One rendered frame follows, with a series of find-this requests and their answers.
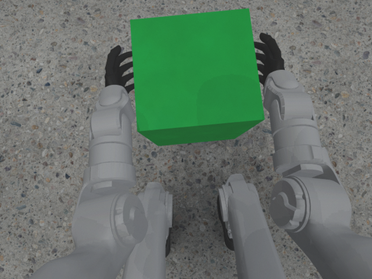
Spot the robot foot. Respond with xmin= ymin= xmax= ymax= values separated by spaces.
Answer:
xmin=166 ymin=221 xmax=173 ymax=257
xmin=217 ymin=195 xmax=235 ymax=251

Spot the robot left hand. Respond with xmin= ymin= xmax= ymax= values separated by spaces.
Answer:
xmin=105 ymin=45 xmax=134 ymax=93

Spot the robot right foot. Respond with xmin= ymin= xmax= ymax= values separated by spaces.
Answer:
xmin=217 ymin=195 xmax=235 ymax=251

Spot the robot left foot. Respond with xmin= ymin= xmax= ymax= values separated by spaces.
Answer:
xmin=166 ymin=221 xmax=173 ymax=257

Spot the right robot upper arm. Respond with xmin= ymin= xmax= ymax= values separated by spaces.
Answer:
xmin=269 ymin=176 xmax=372 ymax=279

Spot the robot right hand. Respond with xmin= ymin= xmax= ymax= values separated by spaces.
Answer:
xmin=254 ymin=33 xmax=285 ymax=87

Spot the robot left forearm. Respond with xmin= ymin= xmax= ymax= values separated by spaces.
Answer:
xmin=71 ymin=85 xmax=137 ymax=233

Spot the robot right forearm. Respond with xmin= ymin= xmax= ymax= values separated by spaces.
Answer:
xmin=263 ymin=70 xmax=352 ymax=209

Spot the carton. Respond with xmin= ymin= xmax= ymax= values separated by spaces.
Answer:
xmin=130 ymin=8 xmax=265 ymax=146

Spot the left robot upper arm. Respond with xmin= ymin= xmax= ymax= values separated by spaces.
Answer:
xmin=28 ymin=191 xmax=148 ymax=279

